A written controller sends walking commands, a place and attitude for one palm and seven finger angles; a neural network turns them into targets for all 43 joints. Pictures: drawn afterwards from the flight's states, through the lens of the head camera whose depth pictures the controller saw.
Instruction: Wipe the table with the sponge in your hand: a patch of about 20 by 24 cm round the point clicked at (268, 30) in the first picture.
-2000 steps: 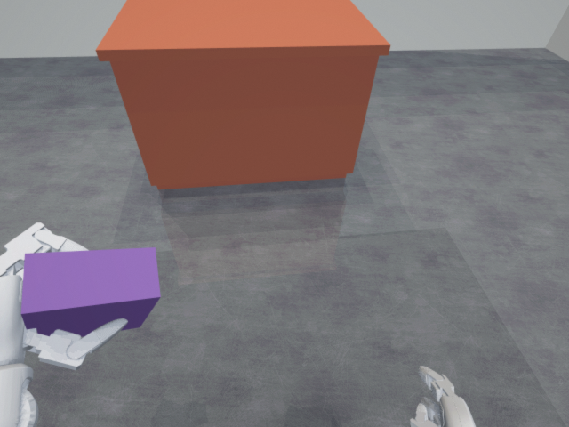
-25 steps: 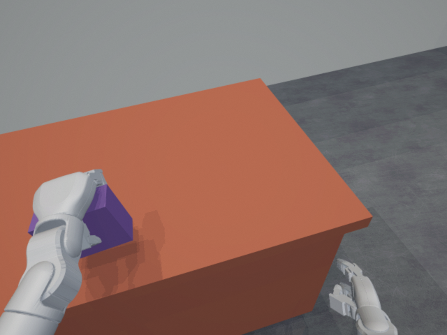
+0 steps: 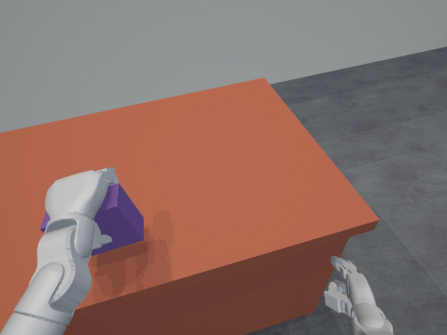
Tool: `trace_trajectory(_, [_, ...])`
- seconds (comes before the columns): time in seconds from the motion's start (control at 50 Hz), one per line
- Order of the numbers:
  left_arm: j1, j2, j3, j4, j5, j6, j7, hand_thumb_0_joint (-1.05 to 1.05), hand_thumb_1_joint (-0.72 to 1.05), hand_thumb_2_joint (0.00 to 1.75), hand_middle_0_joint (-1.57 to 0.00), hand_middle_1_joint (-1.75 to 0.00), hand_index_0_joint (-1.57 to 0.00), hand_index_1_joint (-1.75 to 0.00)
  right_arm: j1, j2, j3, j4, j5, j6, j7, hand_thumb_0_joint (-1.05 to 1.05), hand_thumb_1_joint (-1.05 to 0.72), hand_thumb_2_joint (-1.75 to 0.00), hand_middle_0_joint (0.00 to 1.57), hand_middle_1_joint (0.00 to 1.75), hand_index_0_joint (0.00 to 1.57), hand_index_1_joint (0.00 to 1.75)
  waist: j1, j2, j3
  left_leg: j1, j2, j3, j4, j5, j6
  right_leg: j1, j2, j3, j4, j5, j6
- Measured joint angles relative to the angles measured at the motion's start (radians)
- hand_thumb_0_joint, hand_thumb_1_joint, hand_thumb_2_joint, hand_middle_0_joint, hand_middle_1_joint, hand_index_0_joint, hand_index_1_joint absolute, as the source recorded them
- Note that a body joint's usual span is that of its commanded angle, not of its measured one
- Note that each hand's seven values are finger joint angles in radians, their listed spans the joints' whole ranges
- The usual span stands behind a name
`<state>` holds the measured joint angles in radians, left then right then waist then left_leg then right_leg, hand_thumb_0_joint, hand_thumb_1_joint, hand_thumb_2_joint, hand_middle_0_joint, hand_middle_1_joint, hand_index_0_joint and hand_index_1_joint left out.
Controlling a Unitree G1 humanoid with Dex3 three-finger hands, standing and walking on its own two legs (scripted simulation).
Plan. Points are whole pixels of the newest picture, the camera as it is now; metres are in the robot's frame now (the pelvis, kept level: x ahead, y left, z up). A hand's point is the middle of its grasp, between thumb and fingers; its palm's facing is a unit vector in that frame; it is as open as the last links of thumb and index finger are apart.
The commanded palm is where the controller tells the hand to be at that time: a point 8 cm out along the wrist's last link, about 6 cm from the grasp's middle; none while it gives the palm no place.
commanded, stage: lower the sponge onto the table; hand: left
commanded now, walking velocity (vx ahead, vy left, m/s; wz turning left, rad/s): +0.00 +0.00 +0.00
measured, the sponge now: (102, 227) +0.26 +0.28 +0.06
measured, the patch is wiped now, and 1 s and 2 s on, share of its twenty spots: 0.00 0.00 0.15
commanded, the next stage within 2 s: wipe forward along the first lane in 1.52 s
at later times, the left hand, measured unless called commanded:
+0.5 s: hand (103, 216) +0.26 +0.26 +0.10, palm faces +0.03 -0.09 -1.00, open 9.9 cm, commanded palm +0.22 +0.26 +0.16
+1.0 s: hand (97, 230) +0.24 +0.28 +0.08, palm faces +0.00 -0.09 -1.00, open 9.9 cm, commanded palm +0.22 +0.27 +0.14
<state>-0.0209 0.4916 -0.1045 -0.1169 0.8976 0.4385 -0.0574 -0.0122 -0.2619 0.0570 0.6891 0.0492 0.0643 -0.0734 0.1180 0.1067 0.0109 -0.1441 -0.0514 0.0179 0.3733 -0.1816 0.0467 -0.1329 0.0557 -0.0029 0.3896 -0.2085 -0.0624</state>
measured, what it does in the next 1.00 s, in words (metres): stands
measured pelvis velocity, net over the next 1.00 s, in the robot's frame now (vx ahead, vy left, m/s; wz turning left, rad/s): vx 0.00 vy -0.01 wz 0.00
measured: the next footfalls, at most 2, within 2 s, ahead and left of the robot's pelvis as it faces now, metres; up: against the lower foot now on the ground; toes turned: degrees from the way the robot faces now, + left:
none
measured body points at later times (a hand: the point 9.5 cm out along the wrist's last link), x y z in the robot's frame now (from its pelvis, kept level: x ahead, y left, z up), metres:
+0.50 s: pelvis +0.00 +0.00 +0.00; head -0.01 -0.05 +0.45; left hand +0.25 +0.26 +0.15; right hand +0.25 -0.20 -0.09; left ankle +0.02 +0.09 -0.74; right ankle +0.00 -0.08 -0.74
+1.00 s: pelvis +0.00 -0.01 +0.00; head -0.01 -0.05 +0.45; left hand +0.24 +0.28 +0.13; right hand +0.25 -0.22 -0.09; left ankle +0.02 +0.09 -0.74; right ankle +0.00 -0.08 -0.74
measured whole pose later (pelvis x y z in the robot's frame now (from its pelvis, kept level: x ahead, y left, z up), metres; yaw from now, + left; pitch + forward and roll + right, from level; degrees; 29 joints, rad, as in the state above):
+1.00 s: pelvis +0.00 -0.01 +0.00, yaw +0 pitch -2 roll +0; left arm 0.07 0.48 -0.08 -0.05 0.90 0.39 0.02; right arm 0.01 -0.27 0.04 0.70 0.05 0.05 -0.08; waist 0.12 0.09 0.00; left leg -0.16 -0.03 0.01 0.40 -0.20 0.03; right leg -0.14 0.08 -0.01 0.39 -0.21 -0.08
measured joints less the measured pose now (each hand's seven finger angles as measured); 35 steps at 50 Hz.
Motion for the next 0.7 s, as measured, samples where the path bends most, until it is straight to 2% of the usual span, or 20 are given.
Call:
trace_trajectory(0.24, [0.015, 0.004, 0.001, -0.020, 0.001, 0.038, 0.008, 0.00, -0.49, 1.05, -0.77, -1.35, -0.76, -1.36, 0.002, -0.009, -0.002, -0.004, 0.003, 0.008, 0.004, 0.02, -0.91, -0.90, 0.20, 0.30, 0.20, 0.30, 0.008, 0.000, 0.003, 0.005, -0.001, -0.003, -0.002, 0.001, 0.001, 0.007, -0.001, -0.002, -0.004, 0.001, 0.000])
trace_trajectory(0.4, [0.007, -0.019, -0.033, -0.003, 0.015, 0.005, 0.006, 0.00, -0.49, 1.05, -0.77, -1.35, -0.76, -1.36, 0.001, -0.002, -0.002, 0.001, -0.001, 0.001, 0.000, 0.02, -0.91, -0.90, 0.20, 0.30, 0.20, 0.30, 0.006, 0.002, 0.002, 0.004, -0.001, -0.005, -0.007, 0.006, 0.000, 0.005, 0.000, -0.003, -0.007, 0.004, -0.001])
trace_trajectory(0.56, [0.019, -0.019, -0.014, 0.021, 0.014, 0.008, 0.038, 0.00, -0.49, 1.05, -0.77, -1.35, -0.76, -1.36, -0.001, 0.007, 0.005, 0.004, 0.000, 0.005, 0.010, 0.02, -0.90, -0.90, 0.20, 0.30, 0.20, 0.30, 0.000, -0.002, -0.001, 0.004, 0.008, 0.001, -0.007, 0.003, -0.007, 0.004, 0.008, 0.004, -0.009, 0.006, -0.007])
trace_trajectory(0.64, [0.026, -0.015, 0.000, 0.041, 0.010, 0.021, 0.033, 0.00, -0.49, 1.05, -0.77, -1.36, -0.76, -1.36, -0.001, 0.002, 0.004, 0.006, 0.002, 0.008, 0.008, 0.02, -0.90, -0.90, 0.20, 0.30, 0.20, 0.30, -0.002, -0.003, -0.002, 0.000, 0.011, -0.001, 0.001, -0.002, -0.009, 0.002, 0.012, 0.002, -0.007, 0.004, -0.010])
trace_trajectory(0.7, [0.046, -0.016, 0.006, 0.035, 0.007, 0.009, 0.027, 0.00, -0.49, 1.05, -0.77, -1.36, -0.76, -1.36, 0.007, -0.005, -0.004, 0.001, -0.001, 0.002, 0.006, 0.02, -0.90, -0.90, 0.20, 0.30, 0.20, 0.30, -0.003, -0.002, -0.003, -0.003, 0.012, -0.004, 0.008, -0.007, -0.010, 0.002, 0.013, -0.001, -0.004, 0.000, -0.011])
